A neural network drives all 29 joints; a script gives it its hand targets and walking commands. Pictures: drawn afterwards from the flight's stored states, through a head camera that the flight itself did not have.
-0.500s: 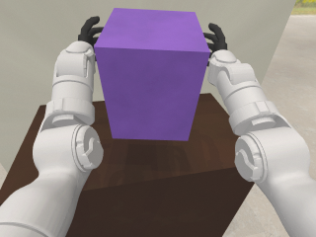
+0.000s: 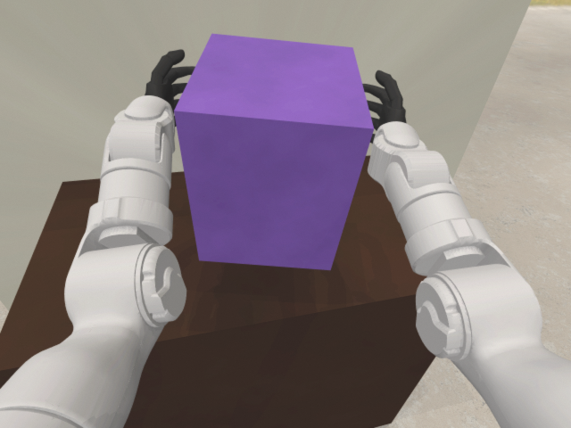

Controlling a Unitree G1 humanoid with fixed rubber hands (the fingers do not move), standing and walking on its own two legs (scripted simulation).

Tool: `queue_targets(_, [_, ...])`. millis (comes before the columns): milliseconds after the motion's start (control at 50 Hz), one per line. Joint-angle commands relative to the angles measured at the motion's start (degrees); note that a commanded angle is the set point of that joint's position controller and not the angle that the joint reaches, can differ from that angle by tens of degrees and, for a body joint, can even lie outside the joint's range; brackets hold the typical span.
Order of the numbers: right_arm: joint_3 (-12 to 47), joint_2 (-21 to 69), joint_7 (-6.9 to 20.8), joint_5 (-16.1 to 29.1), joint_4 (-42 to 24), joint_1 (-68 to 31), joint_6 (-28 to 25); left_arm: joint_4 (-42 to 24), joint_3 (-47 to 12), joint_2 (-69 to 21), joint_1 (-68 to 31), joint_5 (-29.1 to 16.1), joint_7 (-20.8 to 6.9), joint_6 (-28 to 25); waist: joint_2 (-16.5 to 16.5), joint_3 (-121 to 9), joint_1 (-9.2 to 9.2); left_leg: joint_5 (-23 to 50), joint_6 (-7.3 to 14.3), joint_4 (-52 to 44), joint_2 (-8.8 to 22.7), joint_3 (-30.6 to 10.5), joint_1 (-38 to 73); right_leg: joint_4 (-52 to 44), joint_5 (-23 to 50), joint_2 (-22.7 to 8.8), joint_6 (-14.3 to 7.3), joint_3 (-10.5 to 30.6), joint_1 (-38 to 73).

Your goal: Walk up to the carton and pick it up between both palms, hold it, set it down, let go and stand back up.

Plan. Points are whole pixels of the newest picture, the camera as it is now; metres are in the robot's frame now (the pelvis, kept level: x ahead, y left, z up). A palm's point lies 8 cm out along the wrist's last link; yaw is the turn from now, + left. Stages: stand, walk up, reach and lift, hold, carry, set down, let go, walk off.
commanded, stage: set down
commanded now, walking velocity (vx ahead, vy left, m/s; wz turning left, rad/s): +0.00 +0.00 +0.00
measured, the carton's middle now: (273, 157) +0.44 +0.02 +0.21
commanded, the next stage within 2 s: none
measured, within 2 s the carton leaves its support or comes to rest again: rests again in 1.46 s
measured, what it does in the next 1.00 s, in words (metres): stands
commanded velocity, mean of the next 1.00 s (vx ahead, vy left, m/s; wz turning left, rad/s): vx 0.00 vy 0.00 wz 0.00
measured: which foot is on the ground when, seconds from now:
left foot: down 0.00-1.00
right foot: down 0.00-1.00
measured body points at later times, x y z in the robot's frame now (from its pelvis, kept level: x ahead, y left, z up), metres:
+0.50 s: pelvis +0.01 +0.00 +0.00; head -0.03 +0.04 +0.45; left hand +0.46 +0.18 +0.24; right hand +0.43 -0.11 +0.23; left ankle +0.02 +0.11 -0.75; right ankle -0.02 -0.15 -0.75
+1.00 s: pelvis +0.01 +0.00 +0.00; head +0.01 +0.04 +0.45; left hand +0.48 +0.18 +0.20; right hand +0.43 -0.11 +0.19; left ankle +0.02 +0.11 -0.75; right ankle -0.02 -0.15 -0.75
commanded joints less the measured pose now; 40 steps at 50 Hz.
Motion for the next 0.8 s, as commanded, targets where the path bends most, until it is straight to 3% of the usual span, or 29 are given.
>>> queue_targets(0, [7.36, 25.68, 8.35, 1.04, -13.58, -47.62, -4.97, 0.84, -9.81, -31.65, -35.89, -6.33, -9.64, -3.58, 6.51, -20.87, 0.96, 14.88, -2.67, -1.83, -1.57, 4.87, 8.04, -0.67, 7.04, 4.20, -0.45, -6.12, -1.00])
queue_targets(80, [6.68, 27.89, 8.84, -0.75, -13.07, -47.03, -6.46, 1.13, -10.17, -31.95, -37.85, -7.52, -9.29, -6.28, 6.71, -25.64, 1.19, 17.33, -2.87, -0.99, -1.80, 5.83, 9.10, -0.08, 9.27, 4.35, -0.29, -6.15, -0.28])
queue_targets(200, [3.39, 28.80, 8.95, -4.94, -8.74, -43.15, -7.35, 6.07, -7.22, -30.30, -35.67, -5.08, -9.95, -8.15, 7.26, -22.53, 1.17, 16.32, -2.33, -1.86, -2.18, 6.85, 7.69, 0.19, 10.93, 3.92, -0.04, -6.07, 0.86])
queue_targets(280, [4.15, 30.13, 8.54, -5.67, -10.86, -44.13, -9.29, 4.09, -9.71, -31.70, -38.30, -6.67, -10.00, -10.02, 8.60, -25.99, 0.81, 21.01, -3.12, -0.48, -2.09, 6.91, 9.30, 1.06, 15.17, 3.98, 0.03, -6.24, 1.93])
queue_targets(340, [2.87, 29.92, 8.27, -7.07, -9.81, -42.93, -9.87, 5.11, -10.20, -31.78, -38.31, -6.83, -10.41, -10.79, 9.36, -25.35, -0.66, 22.35, -3.31, 0.02, -2.03, 6.68, 10.36, 0.96, 16.28, 3.85, 0.11, -6.43, 1.35])
queue_targets(380, [2.81, 30.67, 8.07, -7.72, -10.36, -41.83, -10.00, 5.86, -9.25, -31.49, -36.63, -6.05, -10.83, -11.02, 8.67, -24.28, -0.06, 22.23, -3.14, -0.27, -2.17, 7.16, 9.73, 0.85, 17.14, 3.72, 0.23, -6.36, 2.37])
queue_targets(420, [2.97, 30.86, 7.94, -7.59, -11.87, -42.11, -10.52, 6.34, -9.76, -32.02, -36.12, -6.20, -11.02, -11.21, 9.55, -25.75, -0.40, 23.10, -3.43, 0.11, -2.12, 6.81, 9.70, 1.24, 18.40, 3.75, 0.33, -6.44, 2.97])
queue_targets(480, [2.52, 31.29, 7.97, -8.80, -11.08, -39.94, -10.09, 7.36, -8.33, -30.68, -35.02, -5.54, -11.69, -11.43, 7.96, -23.57, -0.59, 21.79, -2.89, -0.38, -2.35, 7.09, 8.73, 1.11, 19.25, 3.44, 0.61, -6.61, 3.12])
queue_targets(560, [2.79, 31.85, 8.25, -9.60, -13.48, -40.03, -10.50, 8.29, -6.92, -29.84, -33.69, -5.07, -12.15, -11.59, 7.27, -23.60, 0.78, 21.44, -2.57, -0.77, -2.21, 7.41, 8.05, 1.34, 18.49, 3.55, 0.71, -6.97, 3.40])
queue_targets(620, [2.43, 32.39, 8.64, -10.65, -12.95, -38.79, -10.77, 8.06, -7.19, -30.33, -34.85, -5.38, -12.10, -12.57, 8.09, -25.92, 0.45, 23.93, -3.05, -0.31, -1.97, 7.22, 9.55, 1.68, 18.89, 3.88, 0.63, -7.30, 3.00])
queue_targets(680, [2.92, 33.89, 9.09, -11.55, -13.25, -37.92, -10.89, 8.08, -6.01, -28.95, -35.39, -4.56, -11.98, -13.29, 8.38, -26.04, 2.11, 23.61, -2.89, -0.42, -1.91, 8.01, 9.08, 1.54, 17.85, 3.78, 0.47, -7.17, 3.21])
queue_targets(780, [1.13, 34.33, 9.69, -13.86, -12.15, -35.88, -11.18, 9.71, -4.99, -28.26, -35.44, -3.89, -12.02, -14.26, 8.28, -25.79, 2.06, 22.31, -2.74, -0.74, -1.71, 8.42, 8.53, 1.60, 16.48, 3.79, 0.38, -7.31, 2.88])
